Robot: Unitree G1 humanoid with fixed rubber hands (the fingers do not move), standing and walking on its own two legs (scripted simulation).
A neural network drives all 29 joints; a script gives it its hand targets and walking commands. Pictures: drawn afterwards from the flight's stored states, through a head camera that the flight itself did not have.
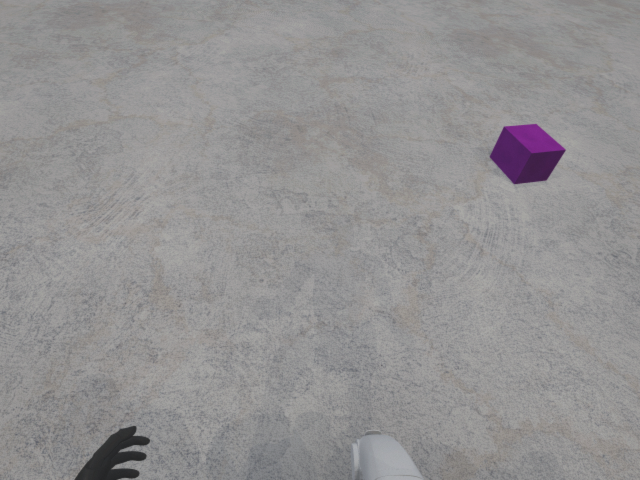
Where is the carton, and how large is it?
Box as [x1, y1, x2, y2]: [490, 124, 565, 183]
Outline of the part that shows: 536,124 504,126 490,155 490,157 514,183 545,180 565,150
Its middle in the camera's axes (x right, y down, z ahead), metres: +1.12 -0.44 +2.11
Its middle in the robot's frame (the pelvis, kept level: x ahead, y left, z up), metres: +1.79 -1.19 -0.67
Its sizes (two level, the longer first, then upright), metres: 0.248 0.206 0.198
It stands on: the floor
